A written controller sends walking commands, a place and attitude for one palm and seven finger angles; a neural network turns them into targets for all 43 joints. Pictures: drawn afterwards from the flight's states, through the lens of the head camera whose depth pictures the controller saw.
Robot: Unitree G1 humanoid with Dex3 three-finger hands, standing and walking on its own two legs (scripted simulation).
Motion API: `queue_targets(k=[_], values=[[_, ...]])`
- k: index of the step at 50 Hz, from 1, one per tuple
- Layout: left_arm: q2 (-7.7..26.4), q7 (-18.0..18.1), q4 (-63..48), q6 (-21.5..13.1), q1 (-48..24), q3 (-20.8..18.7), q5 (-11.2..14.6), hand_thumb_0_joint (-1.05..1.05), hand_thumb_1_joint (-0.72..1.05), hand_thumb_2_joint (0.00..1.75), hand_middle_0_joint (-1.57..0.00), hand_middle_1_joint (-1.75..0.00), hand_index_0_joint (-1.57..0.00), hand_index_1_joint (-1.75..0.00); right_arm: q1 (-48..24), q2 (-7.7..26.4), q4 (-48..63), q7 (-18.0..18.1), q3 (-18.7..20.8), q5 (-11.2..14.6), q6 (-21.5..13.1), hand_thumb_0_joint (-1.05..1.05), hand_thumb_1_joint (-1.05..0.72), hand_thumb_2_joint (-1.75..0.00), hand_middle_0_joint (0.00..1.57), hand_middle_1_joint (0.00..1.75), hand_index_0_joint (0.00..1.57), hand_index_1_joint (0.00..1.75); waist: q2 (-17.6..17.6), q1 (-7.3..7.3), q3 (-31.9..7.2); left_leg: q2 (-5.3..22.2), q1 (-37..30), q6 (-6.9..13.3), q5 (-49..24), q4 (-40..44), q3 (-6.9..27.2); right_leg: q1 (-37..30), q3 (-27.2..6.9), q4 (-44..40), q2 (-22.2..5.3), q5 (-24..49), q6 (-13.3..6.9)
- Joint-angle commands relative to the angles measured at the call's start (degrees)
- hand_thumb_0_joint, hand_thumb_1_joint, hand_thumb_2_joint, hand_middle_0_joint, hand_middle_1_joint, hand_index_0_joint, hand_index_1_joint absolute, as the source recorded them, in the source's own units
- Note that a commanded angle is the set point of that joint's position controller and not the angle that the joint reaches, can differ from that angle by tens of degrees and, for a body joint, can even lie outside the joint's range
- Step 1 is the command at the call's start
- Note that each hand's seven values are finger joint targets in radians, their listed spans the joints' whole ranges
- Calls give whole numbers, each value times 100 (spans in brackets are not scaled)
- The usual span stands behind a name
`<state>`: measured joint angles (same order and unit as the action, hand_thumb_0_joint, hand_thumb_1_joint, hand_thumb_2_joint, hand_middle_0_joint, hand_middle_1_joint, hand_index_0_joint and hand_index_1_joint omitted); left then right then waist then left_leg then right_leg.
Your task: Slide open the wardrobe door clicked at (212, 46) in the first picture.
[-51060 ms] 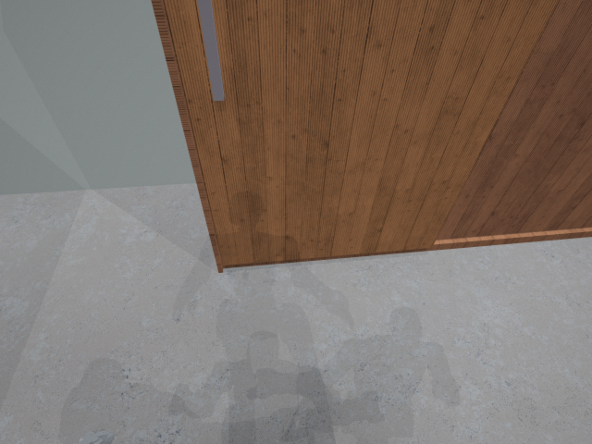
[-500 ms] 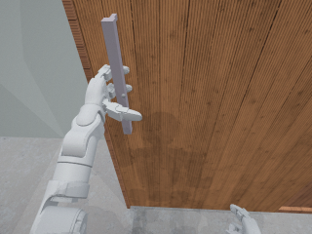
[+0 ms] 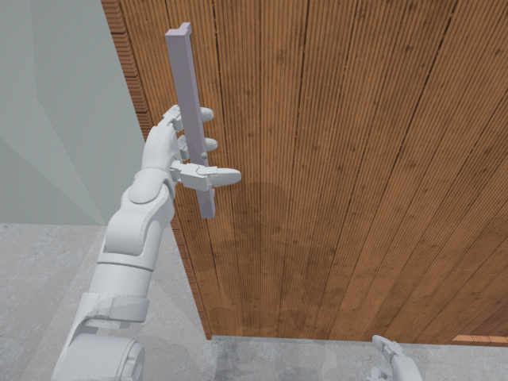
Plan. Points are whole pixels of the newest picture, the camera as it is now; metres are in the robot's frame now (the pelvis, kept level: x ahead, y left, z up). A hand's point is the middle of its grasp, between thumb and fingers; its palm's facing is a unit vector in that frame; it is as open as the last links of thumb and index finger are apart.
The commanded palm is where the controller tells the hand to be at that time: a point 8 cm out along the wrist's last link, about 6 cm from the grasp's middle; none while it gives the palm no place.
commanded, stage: grip the handle and tug to test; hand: left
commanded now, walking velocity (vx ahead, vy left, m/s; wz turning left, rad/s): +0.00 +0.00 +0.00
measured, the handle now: (199, 136) +0.44 +0.12 +0.20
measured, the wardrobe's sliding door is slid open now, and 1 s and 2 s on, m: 0.00 0.00 0.00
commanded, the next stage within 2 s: tug the door sideways, standing still in 1.16 s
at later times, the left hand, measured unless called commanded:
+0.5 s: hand (205, 153) +0.38 +0.10 +0.20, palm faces +0.01 -1.00 +0.00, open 6.1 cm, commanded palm +0.35 +0.14 +0.20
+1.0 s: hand (204, 154) +0.38 +0.10 +0.20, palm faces -0.01 -1.00 +0.00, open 6.1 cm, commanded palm +0.33 +0.16 +0.20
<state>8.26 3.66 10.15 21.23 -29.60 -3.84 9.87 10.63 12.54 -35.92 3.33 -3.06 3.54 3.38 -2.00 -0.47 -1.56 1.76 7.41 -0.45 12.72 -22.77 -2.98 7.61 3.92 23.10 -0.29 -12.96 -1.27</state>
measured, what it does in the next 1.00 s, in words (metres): stands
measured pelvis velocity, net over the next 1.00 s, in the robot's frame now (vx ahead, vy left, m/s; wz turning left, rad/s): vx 0.01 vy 0.00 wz -0.02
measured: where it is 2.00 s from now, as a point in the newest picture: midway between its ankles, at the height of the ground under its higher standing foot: outside the picture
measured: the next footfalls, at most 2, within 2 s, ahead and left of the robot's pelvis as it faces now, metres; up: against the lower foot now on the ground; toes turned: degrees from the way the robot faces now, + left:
none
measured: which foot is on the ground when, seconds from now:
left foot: down 0.00-1.00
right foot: down 0.00-1.00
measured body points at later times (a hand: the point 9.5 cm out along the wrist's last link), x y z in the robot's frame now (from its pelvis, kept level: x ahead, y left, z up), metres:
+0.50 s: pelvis +0.01 +0.00 +0.00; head -0.02 -0.02 +0.45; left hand +0.38 +0.16 +0.21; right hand +0.19 -0.22 -0.09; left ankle +0.00 +0.12 -0.74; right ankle +0.00 -0.10 -0.74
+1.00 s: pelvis +0.01 +0.00 +0.00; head -0.01 -0.02 +0.45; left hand +0.38 +0.16 +0.21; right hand +0.19 -0.23 -0.09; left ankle +0.00 +0.12 -0.74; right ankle +0.00 -0.10 -0.74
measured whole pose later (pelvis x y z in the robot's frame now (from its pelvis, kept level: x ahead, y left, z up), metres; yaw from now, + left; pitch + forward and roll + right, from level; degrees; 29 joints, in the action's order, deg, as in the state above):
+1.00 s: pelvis +0.01 +0.00 +0.00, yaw -1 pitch -2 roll +0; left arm 9.2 2.1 3.5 23.3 -24.5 -5.9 10.5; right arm 9.6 12.7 -33.6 2.6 -3.3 3.0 5.4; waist -2.3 0.4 -2.8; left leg 2.2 6.7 -0.7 13.5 -22.0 -3.7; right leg 7.5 3.1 22.8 0.2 -13.7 -1.4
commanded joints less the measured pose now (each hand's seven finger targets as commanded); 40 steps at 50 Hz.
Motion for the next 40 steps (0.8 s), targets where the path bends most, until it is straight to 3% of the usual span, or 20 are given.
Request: queue_targets(k=[1, 2, 5, 7, 11, 12, 13, 16, 17, 19, 22, 24, 26, 27, 33, 37, 40], values=[[343, -83, -1496, -400, -2540, -30, 64, 0, 15, 58, -37, -129, -37, -129, -865, 586, 944, 29, 217, -8, -328, 0, -90, -90, 20, 30, 20, 30, 379, 11, -1516, -154, -603, 234, -1457, 99, 184, -297, -105, -230, 87, 1666, -7], [480, -89, -1432, -409, -2369, -149, 62, 0, 20, 60, -38, -130, -38, -130, -895, 616, 961, 29, 228, 2, -307, 0, -90, -90, 20, 30, 20, 30, 361, -53, -1499, -150, -594, 231, -1493, 104, 195, -334, -102, -225, 94, 1666, -16], [315, -125, -1483, -394, -2512, 14, 71, 0, 34, 66, -39, -132, -39, -132, -897, 580, 959, 31, 219, -5, -310, 0, -90, -90, 20, 30, 20, 30, 396, 18, -1468, -154, -595, 248, -1433, 89, 171, -274, -117, -242, 81, 1674, 7], [619, -116, -1487, -407, -2382, -278, 78, 0, 43, 70, -40, -133, -40, -133, -913, 624, 962, 41, 230, -12, -295, 0, -90, -90, 20, 30, 20, 30, 359, -67, -1547, -164, -602, 242, -1510, 98, 173, -380, -122, -238, 86, 1739, -3], [348, -153, -1483, -361, -2530, 1, 77, 0, 62, 78, -42, -136, -42, -136, -900, 585, 950, 37, 212, -10, -283, 0, -90, -90, 20, 30, 20, 30, 399, 28, -1502, -177, -596, 251, -1483, 63, 171, -311, -123, -231, 77, 1786, 9], [516, -134, -1484, -377, -2493, -143, 69, 0, 67, 80, -43, -137, -43, -137, -894, 625, 951, 43, 228, -2, -270, 0, -90, -90, 20, 30, 20, 30, 428, -14, -1513, -161, -594, 243, -1521, 82, 186, -360, -108, -229, 83, 1777, -1], [411, -137, -1557, -376, -2510, -41, 59, 0, 71, 82, -43, -137, -43, -137, -925, 598, 968, 36, 216, -12, -273, 0, -90, -90, 20, 30, 20, 30, 296, -9, -1519, -174, -605, 247, -1548, 78, 179, -353, -124, -219, 67, 1810, -9], [278, -151, -1453, -320, -2598, 97, 27, 0, 85, 88, -44, -139, -44, -139, -896, 587, 937, 31, 211, -12, -262, 0, -90, -90, 20, 30, 20, 30, 357, 53, -1457, -184, -599, 250, -1482, 43, 168, -254, -117, -223, 69, 1788, 10], [401, -148, -1451, -332, -2588, -13, 44, 0, 90, 90, -45, -140, -45, -140, -901, 610, 957, 48, 226, -7, -252, 0, -90, -90, 20, 30, 20, 30, 301, 13, -1505, -178, -640, 249, -1502, 57, 189, -285, -116, -227, 78, 1742, 1], [329, -150, -1479, -337, -2664, 59, 31, 0, 90, 90, -45, -140, -45, -140, -892, 587, 953, 48, 216, -21, -261, 0, -90, -90, 20, 30, 20, 30, 347, 45, -1534, -188, -631, 263, -1535, 38, 185, -303, -128, -221, 65, 1822, 2], [625, -180, -1415, -336, -2262, -276, 68, 0, 90, 90, -45, -140, -45, -140, -914, 632, 974, 45, 225, -36, -236, 0, -90, -90, 20, 30, 20, 30, 409, -96, -1648, -196, -585, 259, -1708, 50, 167, -507, -119, -170, 63, 2067, -3], [414, -207, -1593, -347, -2428, -24, 38, 0, 90, 90, -45, -140, -45, -140, -922, 587, 993, 29, 203, -28, -222, 0, -90, -90, 20, 30, 20, 30, 353, -25, -1619, -193, -585, 258, -1738, 37, 149, -479, -125, -157, 47, 2120, -3], [415, -186, -1575, -333, -2392, -45, 21, 0, 90, 90, -45, -140, -45, -140, -897, 587, 971, 18, 214, -35, -222, 0, -90, -90, 20, 30, 20, 30, 381, -12, -1580, -183, -608, 255, -1787, 11, 157, -434, -106, -144, 63, 2160, -9], [466, -188, -1620, -344, -2269, -108, 40, 0, 90, 90, -45, -140, -45, -140, -925, 606, 1016, 17, 229, -32, -220, 0, -90, -90, 20, 30, 20, 30, 338, -74, -1607, -183, -622, 254, -1843, 10, 164, -473, -106, -138, 60, 2191, -9], [442, -183, -1553, -276, -2567, -46, 62, 0, 90, 90, -45, -140, -45, -140, -935, 602, 971, 44, 196, -28, -191, 0, -90, -90, 20, 30, 20, 30, 346, 21, -1438, -184, -550, 255, -1519, 61, 178, -330, -115, -233, 59, 1821, 4], [669, -178, -1533, -273, -2209, -331, 80, 0, 90, 90, -45, -140, -45, -140, -945, 624, 999, 42, 213, -35, -188, 0, -90, -90, 20, 30, 20, 30, 448, -104, -1607, -197, -545, 260, -1711, 34, 164, -514, -116, -176, 67, 2081, -2], [592, -226, -1765, -282, -2055, -264, 85, 0, 90, 90, -45, -140, -45, -140, -972, 591, 1042, 17, 204, -42, -183, 0, -90, -90, 20, 30, 20, 30, 421, -109, -1658, -195, -538, 259, -1812, 38, 138, -614, -123, -139, 46, 2265, -5]])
